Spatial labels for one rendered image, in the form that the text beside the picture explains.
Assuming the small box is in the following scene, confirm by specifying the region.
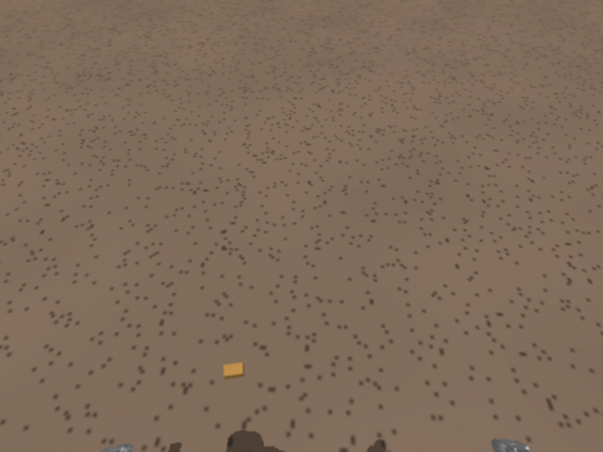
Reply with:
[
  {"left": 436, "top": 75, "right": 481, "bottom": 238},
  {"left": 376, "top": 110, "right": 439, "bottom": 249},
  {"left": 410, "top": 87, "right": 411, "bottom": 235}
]
[{"left": 223, "top": 363, "right": 244, "bottom": 379}]

